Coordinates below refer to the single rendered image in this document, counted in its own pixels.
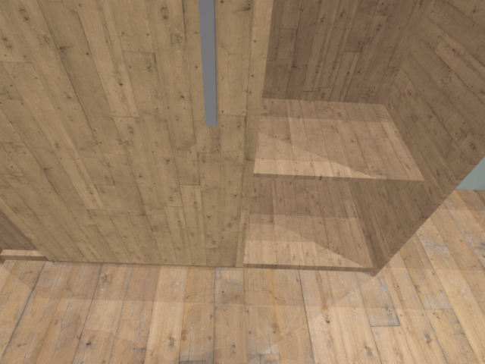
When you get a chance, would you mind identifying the wardrobe door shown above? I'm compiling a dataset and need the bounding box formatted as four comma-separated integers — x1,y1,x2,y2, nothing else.
0,209,39,250
0,0,273,267

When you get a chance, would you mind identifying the handle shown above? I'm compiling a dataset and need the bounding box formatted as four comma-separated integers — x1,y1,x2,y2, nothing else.
199,0,217,127

